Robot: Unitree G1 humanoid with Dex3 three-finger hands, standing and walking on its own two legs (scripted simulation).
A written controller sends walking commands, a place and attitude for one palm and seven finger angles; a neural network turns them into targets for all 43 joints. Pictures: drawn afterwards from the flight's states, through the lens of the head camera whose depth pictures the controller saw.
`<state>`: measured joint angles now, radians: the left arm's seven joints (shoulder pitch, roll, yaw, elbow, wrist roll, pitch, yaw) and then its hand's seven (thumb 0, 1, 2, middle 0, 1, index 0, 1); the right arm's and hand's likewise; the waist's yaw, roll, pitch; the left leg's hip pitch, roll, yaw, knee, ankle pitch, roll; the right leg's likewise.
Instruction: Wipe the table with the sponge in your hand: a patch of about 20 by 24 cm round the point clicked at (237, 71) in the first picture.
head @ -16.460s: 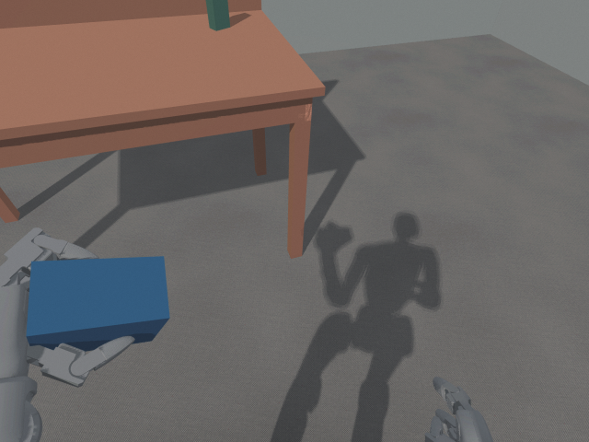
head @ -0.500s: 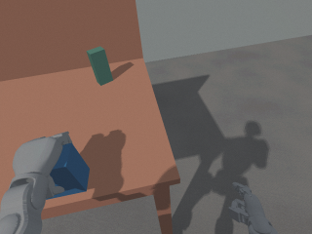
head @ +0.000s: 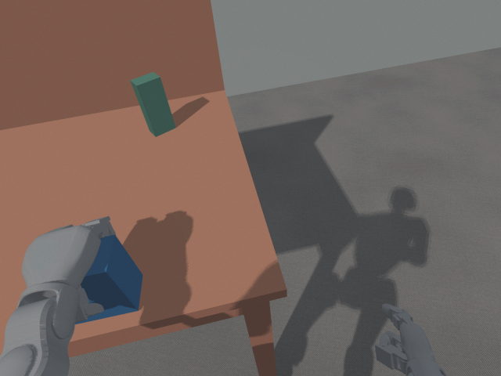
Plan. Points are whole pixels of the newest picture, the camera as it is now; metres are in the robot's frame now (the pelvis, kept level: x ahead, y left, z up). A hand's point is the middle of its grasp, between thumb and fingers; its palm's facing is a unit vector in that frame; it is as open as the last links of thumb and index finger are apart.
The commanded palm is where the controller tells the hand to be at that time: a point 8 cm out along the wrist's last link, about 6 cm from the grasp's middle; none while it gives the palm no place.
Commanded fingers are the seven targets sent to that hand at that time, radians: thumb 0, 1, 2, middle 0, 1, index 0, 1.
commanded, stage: wipe forward along the first lane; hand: left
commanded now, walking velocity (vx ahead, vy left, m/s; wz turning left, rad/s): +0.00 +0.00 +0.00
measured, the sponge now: (99, 286) +0.21 +0.28 +0.05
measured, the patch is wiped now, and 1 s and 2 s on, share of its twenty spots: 0.05 0.25 0.30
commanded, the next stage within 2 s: slide across to the middle lane in 1.60 s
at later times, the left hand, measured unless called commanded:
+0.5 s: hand (85, 248) +0.25 +0.31 +0.10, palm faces +0.00 -0.05 -1.00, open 10.6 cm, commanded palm +0.24 +0.30 +0.14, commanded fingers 0.00 0.10 1.30 -1.20 -1.60 -1.20 -1.60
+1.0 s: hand (94, 219) +0.31 +0.33 +0.10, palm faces -0.07 +0.00 -1.00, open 10.6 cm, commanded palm +0.30 +0.32 +0.13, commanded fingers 0.00 0.10 1.30 -1.20 -1.60 -1.20 -1.60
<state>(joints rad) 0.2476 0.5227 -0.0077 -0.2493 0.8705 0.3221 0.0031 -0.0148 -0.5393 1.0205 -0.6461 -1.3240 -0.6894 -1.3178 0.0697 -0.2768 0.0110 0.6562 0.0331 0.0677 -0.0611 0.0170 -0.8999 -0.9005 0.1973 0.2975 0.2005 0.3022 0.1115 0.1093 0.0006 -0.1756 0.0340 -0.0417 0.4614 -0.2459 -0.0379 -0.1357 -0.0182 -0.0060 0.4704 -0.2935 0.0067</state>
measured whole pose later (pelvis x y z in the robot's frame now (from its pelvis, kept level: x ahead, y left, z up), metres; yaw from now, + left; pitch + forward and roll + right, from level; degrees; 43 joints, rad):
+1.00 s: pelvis -0.01 +0.00 +0.00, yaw +1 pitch +3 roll +0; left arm -0.28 0.58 -0.01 0.33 0.93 0.20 -0.05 -0.01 -0.55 1.02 -0.66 -1.31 -0.71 -1.31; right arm 0.13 -0.30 0.00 0.69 0.06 0.09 -0.07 0.01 -0.90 -0.90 0.20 0.30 0.20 0.30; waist 0.07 0.09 -0.04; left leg -0.34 0.03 -0.07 0.53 -0.25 -0.03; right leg -0.28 -0.02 -0.03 0.53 -0.30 0.01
